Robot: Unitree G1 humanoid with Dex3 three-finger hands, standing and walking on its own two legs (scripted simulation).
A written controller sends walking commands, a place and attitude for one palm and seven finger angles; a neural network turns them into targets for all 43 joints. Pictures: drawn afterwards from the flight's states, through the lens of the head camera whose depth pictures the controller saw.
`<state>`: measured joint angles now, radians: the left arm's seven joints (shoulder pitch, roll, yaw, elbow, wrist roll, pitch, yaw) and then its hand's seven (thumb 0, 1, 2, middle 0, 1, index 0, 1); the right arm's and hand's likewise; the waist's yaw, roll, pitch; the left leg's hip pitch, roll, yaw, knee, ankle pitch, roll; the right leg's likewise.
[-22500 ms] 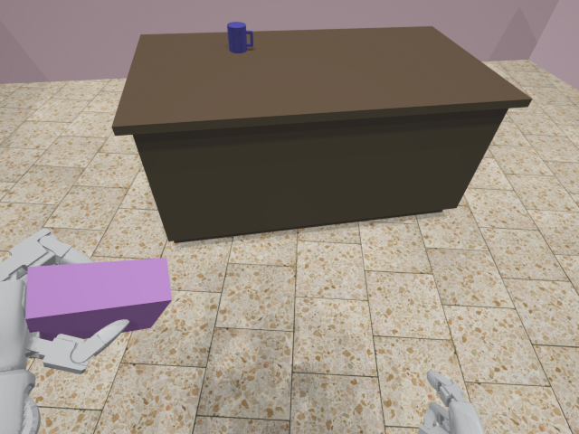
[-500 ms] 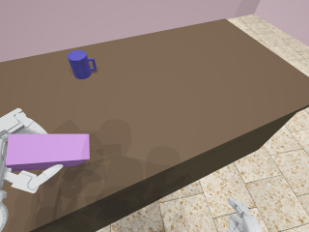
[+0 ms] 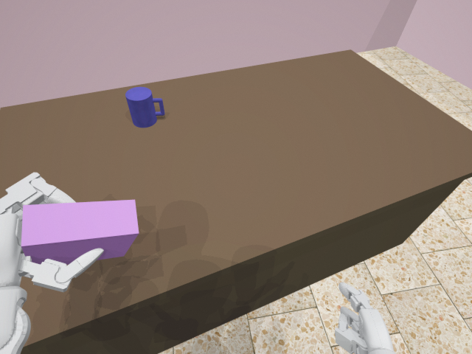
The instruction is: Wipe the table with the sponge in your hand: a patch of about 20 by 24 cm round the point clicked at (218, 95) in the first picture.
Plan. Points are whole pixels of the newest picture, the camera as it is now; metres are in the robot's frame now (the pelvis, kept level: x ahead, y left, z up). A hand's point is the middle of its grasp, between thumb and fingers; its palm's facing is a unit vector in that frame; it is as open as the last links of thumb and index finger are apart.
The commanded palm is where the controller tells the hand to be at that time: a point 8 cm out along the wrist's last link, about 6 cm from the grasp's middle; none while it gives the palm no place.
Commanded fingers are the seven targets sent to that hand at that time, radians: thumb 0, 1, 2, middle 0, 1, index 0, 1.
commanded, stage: come to a stop and stand still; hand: left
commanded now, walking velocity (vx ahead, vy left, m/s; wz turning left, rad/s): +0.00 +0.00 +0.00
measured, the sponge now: (98, 233) +0.23 +0.22 +0.13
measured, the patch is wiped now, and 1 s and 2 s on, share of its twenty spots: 0.00 0.00 0.00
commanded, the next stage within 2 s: look again from close up in 0.32 s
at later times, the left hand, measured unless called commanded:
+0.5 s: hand (66, 237) +0.21 +0.24 +0.16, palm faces +0.35 -0.86 -0.38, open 9.2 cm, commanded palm +0.15 +0.28 +0.18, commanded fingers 0.00 0.10 1.30 -1.20 -1.60 -1.20 -1.60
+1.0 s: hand (52, 211) +0.23 +0.26 +0.18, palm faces +0.39 -0.83 -0.39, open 9.2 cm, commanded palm +0.16 +0.28 +0.18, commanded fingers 0.00 0.10 1.30 -1.20 -1.60 -1.20 -1.60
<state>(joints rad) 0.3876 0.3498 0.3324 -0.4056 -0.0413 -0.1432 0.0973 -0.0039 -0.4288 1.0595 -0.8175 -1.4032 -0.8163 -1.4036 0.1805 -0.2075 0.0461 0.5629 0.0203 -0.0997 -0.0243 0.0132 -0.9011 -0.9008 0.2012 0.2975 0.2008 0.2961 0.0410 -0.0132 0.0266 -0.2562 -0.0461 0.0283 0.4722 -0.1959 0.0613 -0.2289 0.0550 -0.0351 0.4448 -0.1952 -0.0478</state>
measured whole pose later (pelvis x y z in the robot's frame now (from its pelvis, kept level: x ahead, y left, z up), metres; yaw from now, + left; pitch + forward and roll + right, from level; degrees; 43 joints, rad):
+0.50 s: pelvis -0.01 +0.00 +0.00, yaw -1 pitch -2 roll -1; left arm 0.42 0.36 0.33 -0.42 -0.03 -0.16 0.09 0.00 -0.43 1.06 -0.82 -1.40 -0.82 -1.40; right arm 0.26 -0.22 0.04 0.59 0.01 -0.12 -0.05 0.02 -0.90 -0.90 0.20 0.30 0.20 0.30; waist 0.00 -0.01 0.01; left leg -0.25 -0.04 0.04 0.44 -0.17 0.06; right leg -0.23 0.06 -0.02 0.42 -0.16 -0.05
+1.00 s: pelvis -0.01 +0.00 +0.00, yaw -2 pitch +0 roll -1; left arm 0.31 0.39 0.40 -0.34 -0.05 -0.26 0.07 0.00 -0.43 1.06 -0.82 -1.41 -0.81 -1.41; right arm 0.23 -0.22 0.02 0.57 0.01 -0.17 0.00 0.01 -0.90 -0.90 0.20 0.30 0.20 0.30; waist 0.03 0.01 0.03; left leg -0.28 -0.03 0.05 0.46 -0.19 0.06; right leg -0.24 0.07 -0.01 0.40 -0.16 -0.04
